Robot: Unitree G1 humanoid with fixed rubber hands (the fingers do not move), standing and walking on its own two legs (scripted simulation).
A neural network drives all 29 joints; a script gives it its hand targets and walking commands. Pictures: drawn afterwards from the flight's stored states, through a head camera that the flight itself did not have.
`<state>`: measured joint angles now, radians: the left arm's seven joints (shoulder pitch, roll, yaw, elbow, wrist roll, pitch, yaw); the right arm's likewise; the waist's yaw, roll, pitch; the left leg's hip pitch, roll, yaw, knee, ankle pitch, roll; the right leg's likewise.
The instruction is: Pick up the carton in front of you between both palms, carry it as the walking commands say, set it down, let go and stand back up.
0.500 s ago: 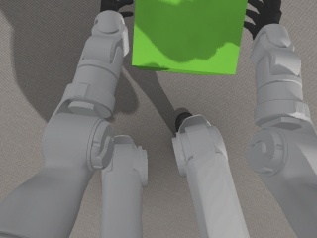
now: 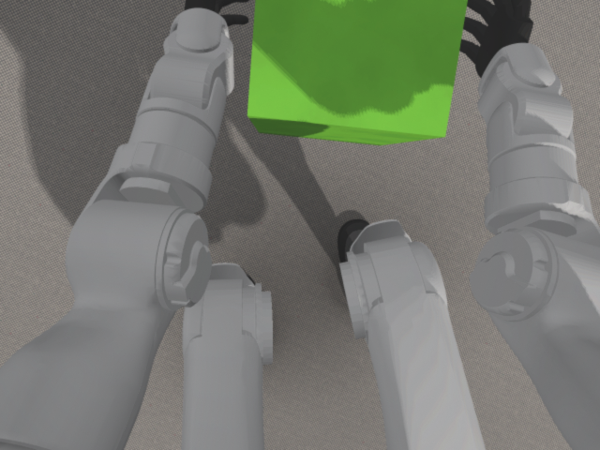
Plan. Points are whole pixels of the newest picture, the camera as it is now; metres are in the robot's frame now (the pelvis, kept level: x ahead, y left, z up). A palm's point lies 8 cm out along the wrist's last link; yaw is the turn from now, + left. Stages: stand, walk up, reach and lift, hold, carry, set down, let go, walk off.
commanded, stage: set down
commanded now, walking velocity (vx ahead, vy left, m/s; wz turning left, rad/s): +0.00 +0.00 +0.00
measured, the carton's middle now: (339, 57) +0.52 -0.15 -0.27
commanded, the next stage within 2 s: let go in 1.90 s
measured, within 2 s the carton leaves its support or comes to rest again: neither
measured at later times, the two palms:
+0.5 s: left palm (204, 19) +0.56 +0.00 -0.17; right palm (499, 46) +0.47 -0.30 -0.17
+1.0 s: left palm (188, 20) +0.57 +0.02 -0.18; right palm (536, 53) +0.46 -0.35 -0.18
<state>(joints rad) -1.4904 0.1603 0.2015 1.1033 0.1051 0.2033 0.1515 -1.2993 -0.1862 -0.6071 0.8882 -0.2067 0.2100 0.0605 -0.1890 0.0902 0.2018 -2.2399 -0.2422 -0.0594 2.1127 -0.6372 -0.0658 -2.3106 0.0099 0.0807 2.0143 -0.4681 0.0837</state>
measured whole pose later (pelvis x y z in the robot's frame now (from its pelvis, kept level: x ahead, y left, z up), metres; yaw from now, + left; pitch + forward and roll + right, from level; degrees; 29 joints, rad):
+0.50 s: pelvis -0.01 +0.00 -0.01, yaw -1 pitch +40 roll -1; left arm -1.53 0.17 0.25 1.13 0.15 0.15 0.05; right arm -1.36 -0.24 -0.67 0.98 -0.24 0.16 0.11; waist -0.17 0.06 0.28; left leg -2.23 -0.20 -0.05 2.17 -0.64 -0.06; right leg -2.30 0.00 0.05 2.06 -0.46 0.06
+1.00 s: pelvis -0.01 -0.01 -0.02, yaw -2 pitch +36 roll +0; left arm -1.45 0.34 -0.05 0.92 -0.15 0.17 0.15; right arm -1.33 -0.40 -0.36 1.04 0.19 0.03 -0.02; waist -0.16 0.03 0.40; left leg -2.18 -0.11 -0.04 2.21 -0.65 -0.06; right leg -2.28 -0.03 0.01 2.10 -0.44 0.00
